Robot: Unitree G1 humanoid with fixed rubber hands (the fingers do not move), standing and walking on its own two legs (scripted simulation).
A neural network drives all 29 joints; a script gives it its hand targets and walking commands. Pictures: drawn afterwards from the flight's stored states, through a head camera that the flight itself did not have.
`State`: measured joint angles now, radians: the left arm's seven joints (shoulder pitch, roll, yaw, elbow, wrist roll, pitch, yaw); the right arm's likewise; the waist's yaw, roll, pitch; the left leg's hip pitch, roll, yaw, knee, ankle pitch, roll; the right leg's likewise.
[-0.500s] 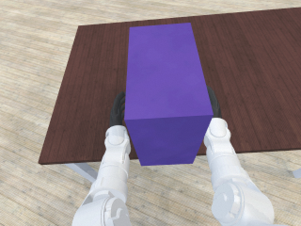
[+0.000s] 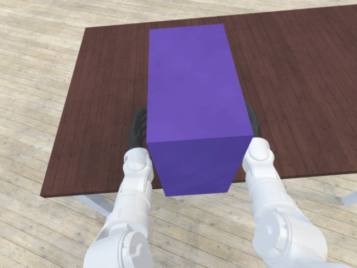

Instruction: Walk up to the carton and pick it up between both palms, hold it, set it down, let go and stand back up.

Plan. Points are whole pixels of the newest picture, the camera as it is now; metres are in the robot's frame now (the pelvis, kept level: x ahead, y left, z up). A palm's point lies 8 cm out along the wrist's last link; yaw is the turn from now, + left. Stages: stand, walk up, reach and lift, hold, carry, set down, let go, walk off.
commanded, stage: set down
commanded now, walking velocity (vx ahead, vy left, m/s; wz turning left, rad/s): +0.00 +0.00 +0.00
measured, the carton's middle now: (191, 118) +0.48 -0.02 +0.01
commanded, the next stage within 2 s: none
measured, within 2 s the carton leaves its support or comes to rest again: neither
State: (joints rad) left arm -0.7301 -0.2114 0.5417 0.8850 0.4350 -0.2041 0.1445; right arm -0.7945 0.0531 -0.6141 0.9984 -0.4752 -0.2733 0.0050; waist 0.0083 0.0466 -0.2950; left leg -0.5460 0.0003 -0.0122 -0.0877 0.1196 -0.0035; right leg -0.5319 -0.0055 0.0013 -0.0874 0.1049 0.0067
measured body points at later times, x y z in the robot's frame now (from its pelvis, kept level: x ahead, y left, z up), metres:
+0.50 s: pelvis +0.01 +0.00 +0.01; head +0.10 -0.03 +0.44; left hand +0.43 +0.12 +0.04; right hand +0.45 -0.16 +0.02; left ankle +0.00 +0.12 -0.74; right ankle -0.01 -0.12 -0.74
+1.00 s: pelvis -0.02 -0.01 +0.00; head +0.03 -0.03 +0.45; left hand +0.42 +0.14 +0.11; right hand +0.44 -0.19 +0.10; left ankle +0.00 +0.12 -0.74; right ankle -0.01 -0.12 -0.74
